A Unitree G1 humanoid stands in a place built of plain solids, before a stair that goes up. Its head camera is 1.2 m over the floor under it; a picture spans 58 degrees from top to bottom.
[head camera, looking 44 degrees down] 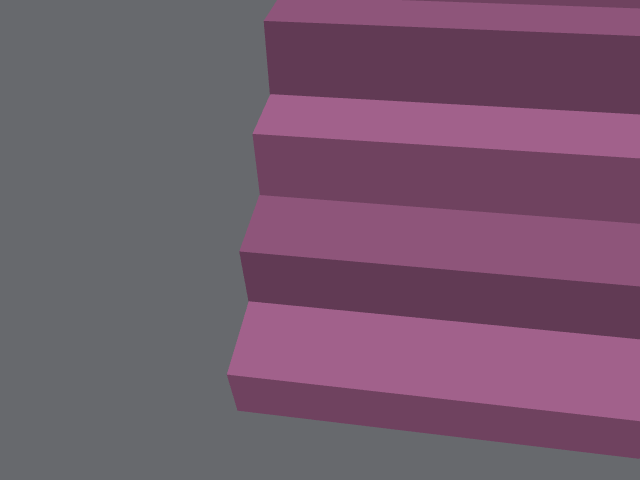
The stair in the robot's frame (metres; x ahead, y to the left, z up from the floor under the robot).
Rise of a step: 0.20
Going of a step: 0.23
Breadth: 1.08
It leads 7 degrees to the right of straight ahead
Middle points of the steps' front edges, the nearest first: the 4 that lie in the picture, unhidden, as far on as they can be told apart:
0.48 -0.30 0.20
0.71 -0.33 0.41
0.94 -0.36 0.61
1.18 -0.39 0.82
